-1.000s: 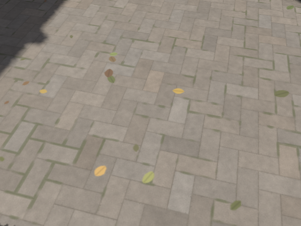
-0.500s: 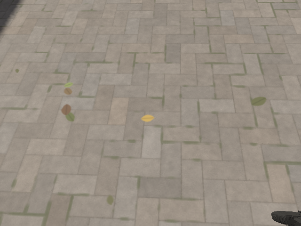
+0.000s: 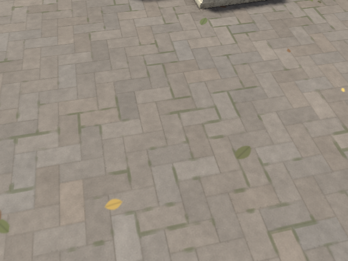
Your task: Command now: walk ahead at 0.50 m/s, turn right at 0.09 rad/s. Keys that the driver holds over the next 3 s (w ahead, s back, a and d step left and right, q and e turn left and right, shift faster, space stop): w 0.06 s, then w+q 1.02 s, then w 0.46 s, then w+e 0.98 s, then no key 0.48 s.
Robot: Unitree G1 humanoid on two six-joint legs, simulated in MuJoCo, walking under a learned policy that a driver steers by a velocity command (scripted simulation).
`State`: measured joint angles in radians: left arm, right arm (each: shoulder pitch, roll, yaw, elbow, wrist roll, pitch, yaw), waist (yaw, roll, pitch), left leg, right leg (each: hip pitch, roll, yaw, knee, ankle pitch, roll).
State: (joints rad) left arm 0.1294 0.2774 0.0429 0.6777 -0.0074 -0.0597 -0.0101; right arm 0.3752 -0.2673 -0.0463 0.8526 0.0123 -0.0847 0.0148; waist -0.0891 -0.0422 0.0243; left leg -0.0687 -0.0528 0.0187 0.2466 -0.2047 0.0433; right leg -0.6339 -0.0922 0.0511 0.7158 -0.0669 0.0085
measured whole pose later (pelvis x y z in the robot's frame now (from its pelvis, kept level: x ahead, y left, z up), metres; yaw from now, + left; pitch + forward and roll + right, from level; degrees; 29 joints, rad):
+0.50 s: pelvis +0.27 -0.05 +0.00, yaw +11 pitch +0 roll -2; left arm 0.32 0.27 0.07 0.84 0.01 -0.09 0.00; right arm 0.18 -0.31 -0.07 0.77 0.02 -0.03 0.02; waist 0.06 0.05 0.03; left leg -0.69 0.11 -0.06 0.86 -0.03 -0.01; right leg -0.02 0.04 -0.19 0.23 -0.22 -0.04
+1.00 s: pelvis +0.53 +0.08 +0.00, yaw +28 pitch +2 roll -1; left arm 0.06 0.30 0.05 0.71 0.01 -0.09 0.00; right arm 0.33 -0.28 -0.07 0.72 0.02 -0.04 0.00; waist -0.06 -0.03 0.04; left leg -0.16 -0.11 -0.10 0.34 -0.20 0.09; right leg -0.65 -0.09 0.10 0.75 -0.07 0.06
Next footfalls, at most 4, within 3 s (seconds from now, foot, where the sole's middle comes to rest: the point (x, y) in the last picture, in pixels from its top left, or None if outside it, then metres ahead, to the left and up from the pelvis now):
0.16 right None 0.27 -0.15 -0.78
0.70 left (127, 256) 0.51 0.14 -0.78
1.18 right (141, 177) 0.85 0.08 -0.78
1.68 left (57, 171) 0.91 0.45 -0.78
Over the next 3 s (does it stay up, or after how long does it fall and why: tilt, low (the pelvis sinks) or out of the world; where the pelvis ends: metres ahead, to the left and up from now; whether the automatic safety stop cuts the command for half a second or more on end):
stays up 1.44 0.50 -0.01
